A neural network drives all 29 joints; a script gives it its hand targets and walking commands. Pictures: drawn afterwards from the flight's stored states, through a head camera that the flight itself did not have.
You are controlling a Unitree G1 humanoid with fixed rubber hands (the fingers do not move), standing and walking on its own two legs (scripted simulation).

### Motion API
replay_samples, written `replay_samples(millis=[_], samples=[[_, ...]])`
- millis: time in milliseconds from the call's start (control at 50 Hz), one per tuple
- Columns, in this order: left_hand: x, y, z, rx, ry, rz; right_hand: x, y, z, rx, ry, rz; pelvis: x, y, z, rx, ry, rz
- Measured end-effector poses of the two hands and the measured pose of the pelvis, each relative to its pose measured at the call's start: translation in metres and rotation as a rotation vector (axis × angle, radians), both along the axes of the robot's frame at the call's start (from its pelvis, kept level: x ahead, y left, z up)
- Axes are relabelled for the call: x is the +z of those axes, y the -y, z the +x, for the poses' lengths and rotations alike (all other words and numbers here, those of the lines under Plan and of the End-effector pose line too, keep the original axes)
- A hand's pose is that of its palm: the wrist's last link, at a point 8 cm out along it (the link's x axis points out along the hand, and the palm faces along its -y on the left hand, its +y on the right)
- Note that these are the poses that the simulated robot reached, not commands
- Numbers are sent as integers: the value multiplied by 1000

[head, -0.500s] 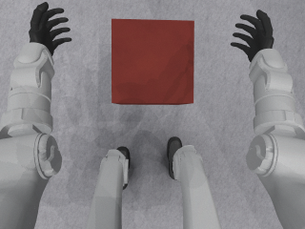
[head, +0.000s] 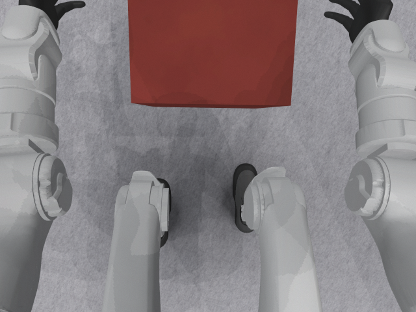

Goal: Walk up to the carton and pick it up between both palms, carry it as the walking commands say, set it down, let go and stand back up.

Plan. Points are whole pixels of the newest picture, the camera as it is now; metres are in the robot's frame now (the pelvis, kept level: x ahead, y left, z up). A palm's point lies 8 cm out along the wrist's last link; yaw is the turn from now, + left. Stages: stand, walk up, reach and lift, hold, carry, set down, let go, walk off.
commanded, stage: reach and lift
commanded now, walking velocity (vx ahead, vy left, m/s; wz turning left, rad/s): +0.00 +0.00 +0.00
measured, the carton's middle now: (209, 40) +0.56 -0.03 -0.33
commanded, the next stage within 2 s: none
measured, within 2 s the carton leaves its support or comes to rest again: neither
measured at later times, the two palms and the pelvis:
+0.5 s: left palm (90, 43) +0.54 +0.20 -0.27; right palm (315, 48) +0.53 -0.24 -0.26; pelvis -0.01 +0.00 -0.09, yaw +0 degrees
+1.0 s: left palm (95, 42) +0.55 +0.19 -0.26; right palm (314, 47) +0.53 -0.23 -0.26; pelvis -0.02 +0.00 -0.09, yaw +1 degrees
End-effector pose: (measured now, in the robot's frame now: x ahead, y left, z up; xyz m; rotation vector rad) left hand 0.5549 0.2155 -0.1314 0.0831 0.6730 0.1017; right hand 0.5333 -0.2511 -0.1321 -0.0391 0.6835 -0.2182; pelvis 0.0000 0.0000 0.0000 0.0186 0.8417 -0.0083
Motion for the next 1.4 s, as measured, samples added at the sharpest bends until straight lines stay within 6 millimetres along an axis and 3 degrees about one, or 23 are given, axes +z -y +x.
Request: replay_samples(millis=[380,520,980,1100,1260,1400], samples=[[-110,9,-8,14,-33,3,-107,-11,-4,-11,-31,-1,-73,-1,-9,6,115,-10],[-137,12,-10,19,-28,-5,-134,-14,-5,-20,-30,-5,-91,-1,-10,19,161,-16],[-129,22,-10,12,-45,-8,-124,-19,-5,-30,-45,11,-91,-1,-17,31,195,-21],[-131,33,-9,-3,-46,-15,-127,-31,-2,-14,-45,25,-90,0,-18,32,198,-19],[-132,54,-6,-27,-41,-31,-127,-32,-2,-8,-45,21,-88,2,-17,23,197,-18],[-131,54,-7,-19,-44,-17,-128,-35,-2,13,-47,25,-86,3,-17,16,195,-12]])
